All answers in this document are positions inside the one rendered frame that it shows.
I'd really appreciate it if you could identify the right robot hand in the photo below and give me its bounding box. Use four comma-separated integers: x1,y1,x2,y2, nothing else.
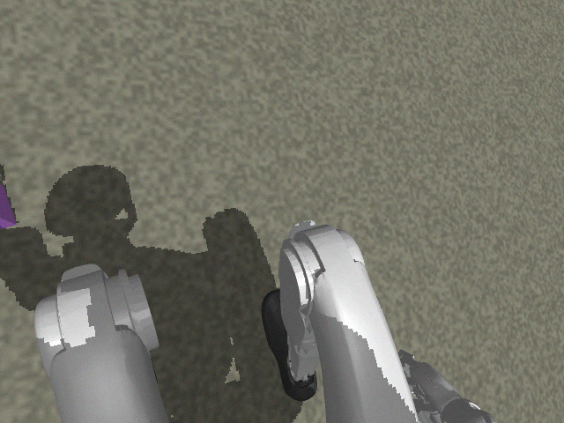
397,350,462,423

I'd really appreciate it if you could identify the right robot arm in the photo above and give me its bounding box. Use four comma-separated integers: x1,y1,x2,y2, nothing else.
441,398,496,423

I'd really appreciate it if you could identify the right robot foot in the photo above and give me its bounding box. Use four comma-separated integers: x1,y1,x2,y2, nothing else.
262,289,317,401

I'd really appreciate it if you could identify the cube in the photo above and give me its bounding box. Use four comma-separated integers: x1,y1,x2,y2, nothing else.
0,185,17,229

